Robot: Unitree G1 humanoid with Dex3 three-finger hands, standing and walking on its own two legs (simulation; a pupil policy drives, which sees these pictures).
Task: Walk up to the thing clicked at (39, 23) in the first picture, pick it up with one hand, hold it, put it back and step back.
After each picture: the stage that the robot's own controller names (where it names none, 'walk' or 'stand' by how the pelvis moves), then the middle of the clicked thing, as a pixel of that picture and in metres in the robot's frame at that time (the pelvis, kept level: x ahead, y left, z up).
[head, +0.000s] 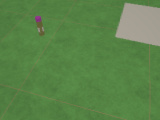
stand; (40, 26) +1.61 +0.53 -0.66
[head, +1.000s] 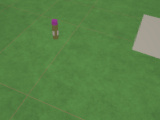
walk; (55, 29) +1.54 +0.27 -0.63
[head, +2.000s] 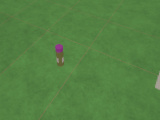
walk; (59, 55) +1.04 +0.20 -0.64
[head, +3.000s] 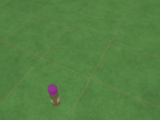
walk; (54, 96) +0.63 +0.23 -0.64
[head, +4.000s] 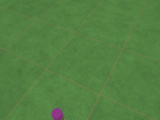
stand; (59, 119) +0.41 +0.21 -0.63
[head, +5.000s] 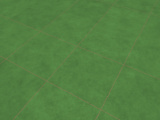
stand; out of the picture +0.38 +0.17 -0.65
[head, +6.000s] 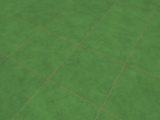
stand; out of the picture +0.37 +0.17 -0.66
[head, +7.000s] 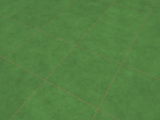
stand; out of the picture +0.38 +0.19 -0.66
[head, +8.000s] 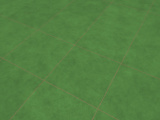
stand; out of the picture +0.37 +0.20 -0.66
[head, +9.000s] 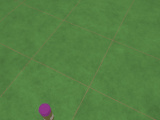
go down; (47, 113) +0.38 +0.21 -0.61
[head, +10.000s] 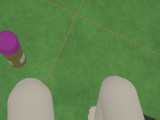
go down; (13, 52) +0.44 +0.26 -0.23
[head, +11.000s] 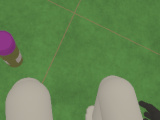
close in; (9, 52) +0.43 +0.26 -0.23
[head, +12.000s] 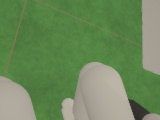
close in; out of the picture +0.42 +0.30 -0.15
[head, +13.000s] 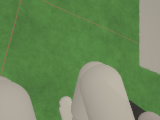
lift; out of the picture +0.41 +0.30 -0.15
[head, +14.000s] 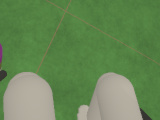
lift; out of the picture +0.33 +0.28 -0.10
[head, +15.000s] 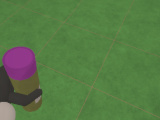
lift; (27, 84) +0.32 +0.17 +0.06
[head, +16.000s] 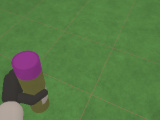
hold; (34, 86) +0.33 +0.16 +0.03
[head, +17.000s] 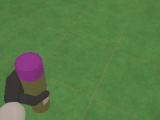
hold; (35, 87) +0.32 +0.16 +0.03
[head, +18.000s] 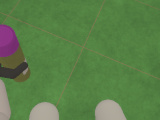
crouch; (12, 59) +0.41 +0.21 -0.04
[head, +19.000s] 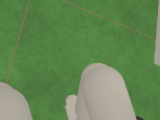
lower; out of the picture +0.44 +0.30 -0.16
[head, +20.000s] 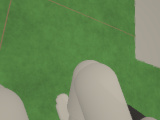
lower; out of the picture +0.43 +0.32 -0.16
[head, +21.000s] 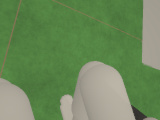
lower; out of the picture +0.42 +0.31 -0.16
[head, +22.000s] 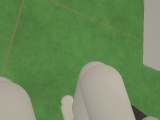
lower; out of the picture +0.40 +0.31 -0.16
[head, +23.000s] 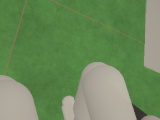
rest; out of the picture +0.40 +0.30 -0.16
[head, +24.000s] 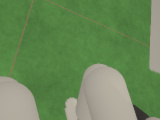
withdraw; out of the picture +0.41 +0.28 -0.16
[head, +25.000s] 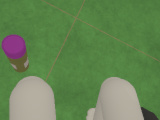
walk; (18, 56) +0.42 +0.25 -0.22
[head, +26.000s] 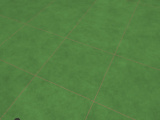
stand; out of the picture +0.35 +0.18 -0.58
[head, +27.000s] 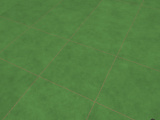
stand; out of the picture +0.38 +0.19 -0.60
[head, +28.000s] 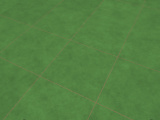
stand; out of the picture +0.37 +0.18 -0.60
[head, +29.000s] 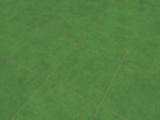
walk; out of the picture +0.38 +0.18 -0.66
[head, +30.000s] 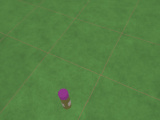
walk; (65, 99) +0.51 +0.18 -0.64
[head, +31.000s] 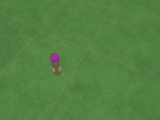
walk; (55, 65) +0.79 +0.21 -0.63
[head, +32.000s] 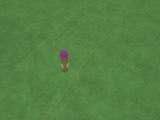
stand; (64, 61) +1.01 +0.18 -0.64
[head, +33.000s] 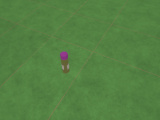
stand; (65, 62) +1.00 +0.18 -0.66
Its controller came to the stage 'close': yes
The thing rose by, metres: 0.68
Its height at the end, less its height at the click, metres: +0.00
